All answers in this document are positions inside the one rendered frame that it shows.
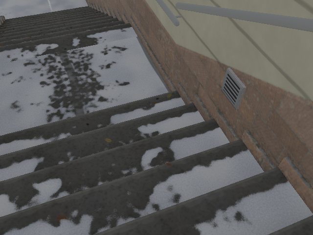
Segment stairs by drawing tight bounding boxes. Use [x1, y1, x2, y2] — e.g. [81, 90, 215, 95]
[0, 90, 313, 235]
[0, 6, 125, 47]

